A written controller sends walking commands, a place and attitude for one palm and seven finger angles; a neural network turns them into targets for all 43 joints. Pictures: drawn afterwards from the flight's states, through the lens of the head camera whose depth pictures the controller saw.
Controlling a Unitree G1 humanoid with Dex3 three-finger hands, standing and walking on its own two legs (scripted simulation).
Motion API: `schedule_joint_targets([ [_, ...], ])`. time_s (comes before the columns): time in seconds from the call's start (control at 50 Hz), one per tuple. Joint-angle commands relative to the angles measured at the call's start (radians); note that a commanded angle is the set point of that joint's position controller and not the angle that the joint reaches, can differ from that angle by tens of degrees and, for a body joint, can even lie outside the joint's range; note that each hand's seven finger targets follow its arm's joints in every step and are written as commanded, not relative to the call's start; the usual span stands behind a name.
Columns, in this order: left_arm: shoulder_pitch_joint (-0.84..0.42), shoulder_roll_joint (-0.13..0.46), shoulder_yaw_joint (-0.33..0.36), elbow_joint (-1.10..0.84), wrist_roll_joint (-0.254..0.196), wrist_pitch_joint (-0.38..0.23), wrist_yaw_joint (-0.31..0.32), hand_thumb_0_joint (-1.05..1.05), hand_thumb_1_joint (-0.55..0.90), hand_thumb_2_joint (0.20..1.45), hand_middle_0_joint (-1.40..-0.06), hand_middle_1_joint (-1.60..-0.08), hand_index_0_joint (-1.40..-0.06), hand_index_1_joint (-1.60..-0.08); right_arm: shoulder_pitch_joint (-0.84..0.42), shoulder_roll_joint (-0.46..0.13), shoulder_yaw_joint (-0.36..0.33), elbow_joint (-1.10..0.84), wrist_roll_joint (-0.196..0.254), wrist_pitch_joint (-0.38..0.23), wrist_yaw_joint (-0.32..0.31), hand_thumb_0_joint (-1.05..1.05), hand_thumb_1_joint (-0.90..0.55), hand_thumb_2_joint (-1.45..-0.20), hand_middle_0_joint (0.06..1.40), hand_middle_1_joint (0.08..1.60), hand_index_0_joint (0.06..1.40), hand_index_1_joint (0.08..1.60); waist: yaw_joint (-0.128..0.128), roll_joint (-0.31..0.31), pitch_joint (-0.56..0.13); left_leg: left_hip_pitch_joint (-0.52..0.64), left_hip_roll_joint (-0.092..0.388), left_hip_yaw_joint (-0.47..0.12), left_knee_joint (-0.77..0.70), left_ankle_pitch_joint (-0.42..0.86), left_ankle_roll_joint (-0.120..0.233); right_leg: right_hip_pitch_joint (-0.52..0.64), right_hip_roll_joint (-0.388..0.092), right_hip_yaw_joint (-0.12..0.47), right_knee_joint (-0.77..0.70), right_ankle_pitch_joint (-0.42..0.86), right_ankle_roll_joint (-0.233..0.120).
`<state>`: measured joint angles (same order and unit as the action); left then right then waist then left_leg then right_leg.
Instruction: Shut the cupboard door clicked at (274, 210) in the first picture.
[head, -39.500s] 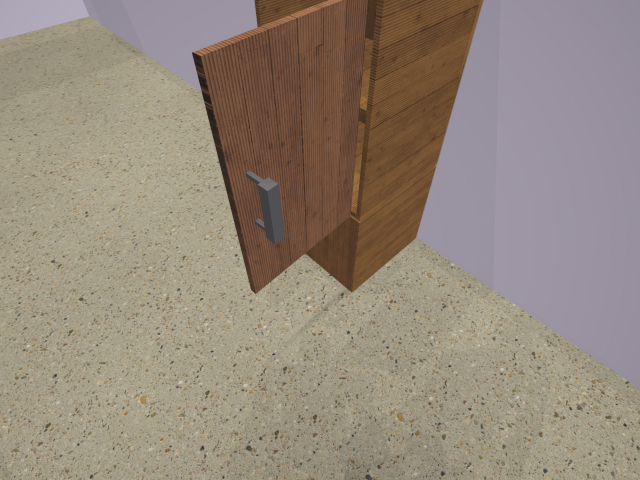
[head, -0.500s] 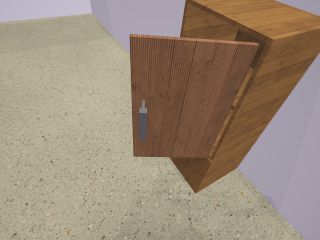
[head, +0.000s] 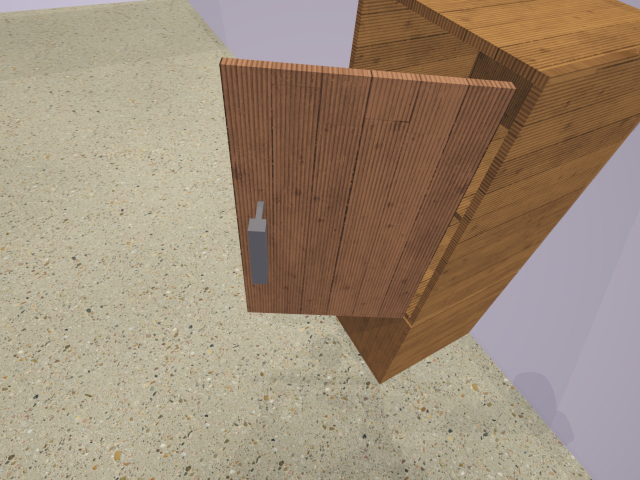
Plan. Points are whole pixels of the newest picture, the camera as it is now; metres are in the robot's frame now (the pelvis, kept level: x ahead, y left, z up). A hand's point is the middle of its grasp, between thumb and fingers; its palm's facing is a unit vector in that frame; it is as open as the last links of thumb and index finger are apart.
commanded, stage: shuffle to correct the standing spot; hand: left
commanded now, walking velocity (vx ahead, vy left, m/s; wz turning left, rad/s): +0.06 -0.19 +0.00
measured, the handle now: (260, 243) +0.49 +0.12 -0.05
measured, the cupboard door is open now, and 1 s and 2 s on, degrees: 61 61 61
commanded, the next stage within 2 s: come to a stop and stand still in 0.34 s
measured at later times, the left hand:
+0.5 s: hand out of the picture +0.07 +0.10 -0.19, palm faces +0.04 -1.00 -0.09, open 7.3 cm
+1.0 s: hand out of the picture +0.08 +0.10 -0.20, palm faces +0.10 -0.98 -0.17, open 7.3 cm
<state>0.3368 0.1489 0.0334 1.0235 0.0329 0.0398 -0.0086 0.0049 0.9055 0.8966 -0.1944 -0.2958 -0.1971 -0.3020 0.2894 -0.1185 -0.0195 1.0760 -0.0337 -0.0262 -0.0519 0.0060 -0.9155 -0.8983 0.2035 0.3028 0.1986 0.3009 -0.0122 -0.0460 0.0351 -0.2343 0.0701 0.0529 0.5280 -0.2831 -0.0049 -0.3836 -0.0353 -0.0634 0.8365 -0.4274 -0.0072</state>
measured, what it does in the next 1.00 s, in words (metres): steps on the spot: right foot, then left foot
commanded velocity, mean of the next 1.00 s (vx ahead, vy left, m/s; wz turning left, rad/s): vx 0.01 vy -0.02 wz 0.00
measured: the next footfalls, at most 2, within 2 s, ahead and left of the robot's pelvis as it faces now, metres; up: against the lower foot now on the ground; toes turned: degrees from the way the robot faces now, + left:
right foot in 0.10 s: +0.09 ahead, -0.17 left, +0.00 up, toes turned -4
left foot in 0.32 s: +0.08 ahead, +0.02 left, +0.00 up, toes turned +9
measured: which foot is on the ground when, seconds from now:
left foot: down 0.00-0.10, up 0.12-0.30, down 0.32-0.70, up 0.72-0.92, down 0.94-1.00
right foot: up 0.00-0.08, down 0.10-0.32, up 0.34-0.64, down 0.66-0.94, up 0.96-1.00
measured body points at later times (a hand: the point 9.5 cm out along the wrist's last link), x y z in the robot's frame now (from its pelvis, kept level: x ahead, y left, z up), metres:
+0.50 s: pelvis +0.05 -0.07 +0.00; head +0.07 -0.02 +0.45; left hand +0.07 +0.15 -0.18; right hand +0.05 -0.29 -0.13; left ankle +0.04 +0.02 -0.74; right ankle +0.04 -0.23 -0.65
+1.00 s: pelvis +0.03 -0.09 -0.02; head +0.05 -0.05 +0.43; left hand +0.08 +0.15 -0.18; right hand +0.09 -0.32 -0.15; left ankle +0.06 -0.02 -0.74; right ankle +0.07 -0.26 -0.72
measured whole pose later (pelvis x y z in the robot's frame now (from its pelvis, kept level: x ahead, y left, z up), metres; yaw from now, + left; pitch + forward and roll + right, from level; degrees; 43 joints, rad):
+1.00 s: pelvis +0.03 -0.09 -0.02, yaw +3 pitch -2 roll -1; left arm 0.21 0.20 0.06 0.97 0.03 0.06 0.03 0.00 0.91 0.90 -0.20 -0.30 -0.20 -0.30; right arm 0.23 -0.15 -0.05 0.98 -0.02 0.02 -0.01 0.00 -0.91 -0.90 0.20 0.30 0.19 0.30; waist 0.00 -0.08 0.07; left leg -0.31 -0.03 0.10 0.64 -0.31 0.08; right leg -0.39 -0.10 0.01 0.79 -0.42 0.03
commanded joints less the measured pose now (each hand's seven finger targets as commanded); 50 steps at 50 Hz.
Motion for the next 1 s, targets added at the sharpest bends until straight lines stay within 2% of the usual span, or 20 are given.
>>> schedule_joint_targets([
  [0.0, 0.112, 0.019, 0.018, -0.035, -0.003, -0.014, -0.009, 0.0, 0.9, 0.9, -0.2, -0.3, -0.2, -0.3, -0.004, -0.23, -0.064, -0.045, 0.001, 0.004, -0.003, 0.0, -0.9, -0.9, 0.2, 0.3, 0.2, 0.3, 0.041, 0.183, 0.0, -0.151, 0.18, -0.135, -0.152, 0.039, 0.121, 0.183, 0.02, -0.061, -0.255, 0.2, 0.021],
  [0.04, 0.177, 0.08, 0.033, -0.016, 0.0, -0.022, -0.003, 0.0, 0.9, 0.9, -0.2, -0.3, -0.2, -0.3, 0.0, -0.19, -0.066, -0.052, 0.001, 0.018, 0.006, 0.0, -0.9, -0.9, 0.2, 0.3, 0.2, 0.3, 0.077, 0.049, 0.002, -0.274, 0.081, -0.054, 0.011, -0.182, 0.062, 0.322, -0.004, -0.02, -0.398, 0.181, 0.015],
  [0.08, 0.195, 0.193, 0.055, -0.034, 0.006, -0.026, 0.02, 0.0, 0.9, 0.9, -0.2, -0.3, -0.2, -0.3, -0.03, -0.083, -0.043, -0.105, 0.009, 0.032, 0.014, 0.0, -0.9, -0.9, 0.2, 0.3, 0.2, 0.3, 0.107, -0.3, 0.006, -0.393, -0.063, 0.06, 0.469, -0.369, 0.026, 0.249, -0.31, 0.384, -0.657, -0.049, -0.139],
  [0.14, 0.024, 0.149, 0.05, -0.082, 0.008, -0.023, 0.028, 0.0, 0.9, 0.9, -0.2, -0.3, -0.2, -0.3, -0.011, -0.107, -0.05, -0.094, 0.006, 0.034, 0.021, 0.0, -0.9, -0.9, 0.2, 0.3, 0.2, 0.3, 0.028, -0.196, 0.034, -0.336, -0.004, 0.016, 0.615, -0.245, 0.034, 0.094, -0.239, 0.276, -0.63, -0.042, -0.189],
  [0.24, -0.035, 0.127, 0.029, -0.098, 0.002, -0.013, 0.034, 0.0, 0.9, 0.9, -0.2, -0.3, -0.2, -0.3, 0.12, -0.051, -0.026, -0.055, 0.005, 0.022, 0.022, 0.0, -0.9, -0.9, 0.2, 0.3, 0.2, 0.3, -0.039, -0.064, 0.011, 0.034, -0.036, 0.091, 0.065, -0.026, 0.018, -0.047, -0.137, 0.088, -0.443, 0.134, -0.144],
  [0.26, -0.021, 0.095, 0.02, -0.097, -0.008, -0.009, 0.03, 0.0, 0.9, 0.9, -0.2, -0.3, -0.2, -0.3, 0.181, -0.08, -0.028, -0.036, 0.005, 0.012, 0.016, 0.0, -0.9, -0.9, 0.2, 0.3, 0.2, 0.3, -0.056, 0.04, -0.004, 0.134, 0.011, 0.014, -0.107, 0.018, 0.016, -0.087, -0.097, 0.055, -0.293, 0.11, -0.107],
  [0.28, 0.021, 0.033, 0.006, -0.109, -0.01, -0.011, 0.02, 0.0, 0.9, 0.9, -0.2, -0.3, -0.2, -0.3, 0.233, -0.168, -0.046, -0.028, -0.003, 0.0, 0.007, 0.0, -0.9, -0.9, 0.2, 0.3, 0.2, 0.3, -0.061, 0.318, -0.004, 0.186, 0.233, -0.304, -0.24, -0.022, 0.073, -0.219, -0.004, -0.006, -0.078, -0.019, -0.039],
  [0.3, -0.017, 0.063, 0.012, -0.135, -0.003, -0.004, 0.013, 0.0, 0.9, 0.9, -0.2, -0.3, -0.2, -0.3, 0.246, -0.242, -0.059, -0.038, -0.005, 0.003, -0.004, 0.0, -0.9, -0.9, 0.2, 0.3, 0.2, 0.3, -0.077, 0.337, 0.021, 0.138, 0.435, -0.568, -0.33, 0.011, 0.189, -0.315, 0.023, 0.032, 0.135, -0.14, -0.011],
  [0.32, -0.062, 0.115, 0.032, -0.156, 0.006, 0.0, 0.004, 0.0, 0.9, 0.9, -0.2, -0.3, -0.2, -0.3, 0.202, -0.265, -0.064, -0.059, -0.005, 0.008, -0.006, 0.0, -0.9, -0.9, 0.2, 0.3, 0.2, 0.3, -0.064, 0.183, 0.064, 0.042, 0.466, -0.544, -0.343, -0.016, 0.26, -0.311, -0.026, 0.125, 0.258, -0.071, -0.013],
  [0.34, -0.072, 0.119, 0.041, -0.139, 0.017, 0.001, 0.0, 0.0, 0.9, 0.9, -0.2, -0.3, -0.2, -0.3, 0.14, -0.213, -0.052, -0.069, -0.006, 0.002, -0.005, 0.0, -0.9, -0.9, 0.2, 0.3, 0.2, 0.3, -0.03, 0.117, 0.089, -0.039, 0.375, -0.427, -0.34, 0.018, 0.215, -0.278, -0.021, 0.127, 0.305, 0.024, -0.004],
  [0.52, -0.071, 0.017, 0.006, -0.077, -0.015, -0.01, 0.004, 0.0, 0.9, 0.9, -0.2, -0.3, -0.2, -0.3, 0.079, -0.168, -0.037, -0.052, -0.002, -0.01, 0.002, 0.0, -0.9, -0.9, 0.2, 0.3, 0.2, 0.3, -0.011, 0.258, -0.039, 0.1, 0.162, -0.006, -0.163, 0.594, 0.144, -0.044, -0.003, -0.024, -0.071, 0.114, 0.051],
  [0.6, 0.006, 0.07, 0.015, -0.042, -0.016, -0.054, 0.021, 0.0, 0.9, 0.9, -0.2, -0.3, -0.2, -0.3, 0.085, -0.15, -0.041, -0.044, 0.014, 0.009, 0.021, 0.0, -0.9, -0.9, 0.2, 0.3, 0.2, 0.3, 0.03, 0.118, -0.081, 0.028, 0.089, -0.006, -0.019, 0.324, 0.058, 0.245, -0.011, -0.024, -0.466, 0.359, 0.054],
  [0.64, 0.028, 0.181, 0.027, -0.032, -0.011, -0.065, 0.04, 0.0, 0.9, 0.9, -0.2, -0.3, -0.2, -0.3, 0.095, -0.057, -0.026, -0.069, 0.029, 0.018, 0.028, 0.0, -0.9, -0.9, 0.2, 0.3, 0.2, 0.3, 0.023, -0.172, -0.105, -0.152, -0.02, 0.061, 0.079, -0.151, -0.015, 0.346, -0.279, 0.224, -0.432, 0.798, -0.04],
  [0.66, 0.02, 0.208, 0.028, -0.045, -0.01, -0.057, 0.038, 0.0, 0.9, 0.9, -0.2, -0.3, -0.2, -0.3, 0.108, -0.061, -0.033, -0.074, 0.03, 0.031, 0.024, 0.0, -0.9, -0.9, 0.2, 0.3, 0.2, 0.3, 0.021, -0.166, -0.109, -0.127, -0.037, 0.033, 0.157, -0.249, -0.013, 0.286, -0.342, 0.24, -0.456, 0.814, -0.102],
  [0.68, -0.009, 0.208, 0.03, -0.06, -0.005, -0.047, 0.04, 0.0, 0.9, 0.9, -0.2, -0.3, -0.2, -0.3, 0.101, -0.058, -0.038, -0.078, 0.027, 0.04, 0.026, 0.0, -0.9, -0.9, 0.2, 0.3, 0.2, 0.3, 0.012, -0.064, -0.043, -0.116, -0.045, 0.029, 0.199, -0.236, -0.009, 0.206, -0.345, 0.21, -0.456, 0.794, -0.119],
  [0.74, -0.01, 0.182, 0.037, -0.047, -0.004, -0.054, 0.056, 0.0, 0.9, 0.9, -0.2, -0.3, -0.2, -0.3, 0.041, -0.091, -0.044, -0.085, 0.025, 0.052, 0.024, 0.0, -0.9, -0.9, 0.2, 0.3, 0.2, 0.3, 0.045, -0.328, -0.051, -0.239, -0.051, -0.004, 0.372, -0.27, -0.021, 0.311, -0.324, 0.214, -0.409, 1.038, -0.151],
  [0.8, -0.049, 0.212, 0.054, -0.078, 0.003, -0.037, 0.067, 0.0, 0.9, 0.9, -0.2, -0.3, -0.2, -0.3, 0.014, -0.085, -0.047, -0.103, 0.028, 0.061, 0.036, 0.0, -0.9, -0.9, 0.2, 0.3, 0.2, 0.3, 0.038, -0.197, -0.033, -0.207, -0.055, -0.015, 0.375, -0.233, -0.024, 0.214, -0.338, 0.205, -0.427, 0.808, -0.179],
  [0.88, -0.148, 0.195, 0.055, -0.126, -0.003, -0.013, 0.054, 0.0, 0.9, 0.9, -0.2, -0.3, -0.2, -0.3, 0.126, -0.072, -0.046, -0.075, 0.027, 0.049, 0.044, 0.0, -0.9, -0.9, 0.2, 0.3, 0.2, 0.3, -0.033, -0.101, -0.028, 0.113, -0.078, 0.034, -0.024, 0.051, -0.019, -0.047, -0.213, 0.129, -0.354, 0.267, -0.075],
  [0.92, -0.126, 0.077, 0.036, -0.154, -0.016, 0.007, 0.048, 0.0, 0.9, 0.9, -0.2, -0.3, -0.2, -0.3, 0.123, -0.197, -0.064, -0.109, 0.009, 0.033, 0.038, 0.0, -0.9, -0.9, 0.2, 0.3, 0.2, 0.3, -0.033, 0.366, 0.001, 0.022, 0.211, -0.36, -0.313, -0.045, 0.087, -0.152, -0.005, -0.008, -0.025, -0.133, 0.034],
  [0.98, -0.094, 0.075, 0.031, -0.108, -0.002, 0.001, 0.037, 0.0, 0.9, 0.9, -0.2, -0.3, -0.2, -0.3, -0.021, -0.161, -0.041, -0.14, 0.0, 0.018, 0.024, 0.0, -0.9, -0.9, 0.2, 0.3, 0.2, 0.3, 0.021, 0.192, 0.022, -0.124, 0.21, -0.368, -0.367, -0.14, 0.173, -0.065, -0.032, 0.106, 0.185, -0.009, 0.002],
])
